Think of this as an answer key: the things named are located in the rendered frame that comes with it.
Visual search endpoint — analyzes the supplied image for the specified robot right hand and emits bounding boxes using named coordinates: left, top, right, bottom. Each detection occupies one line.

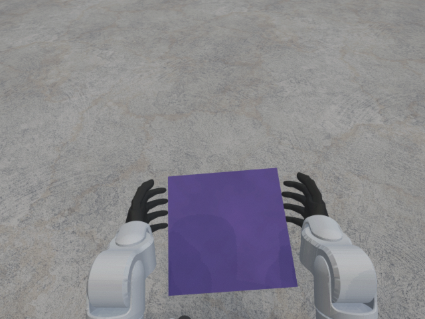
left=282, top=172, right=328, bottom=228

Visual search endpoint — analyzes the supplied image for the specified robot right forearm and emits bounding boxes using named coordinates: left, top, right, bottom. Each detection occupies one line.
left=299, top=215, right=378, bottom=319

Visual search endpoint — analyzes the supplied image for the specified robot left forearm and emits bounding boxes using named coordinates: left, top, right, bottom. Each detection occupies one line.
left=86, top=221, right=156, bottom=319

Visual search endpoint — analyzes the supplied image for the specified carton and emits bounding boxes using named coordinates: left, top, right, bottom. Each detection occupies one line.
left=168, top=168, right=298, bottom=296

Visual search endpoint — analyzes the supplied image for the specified robot left hand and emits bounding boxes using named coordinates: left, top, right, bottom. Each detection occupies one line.
left=126, top=179, right=168, bottom=232

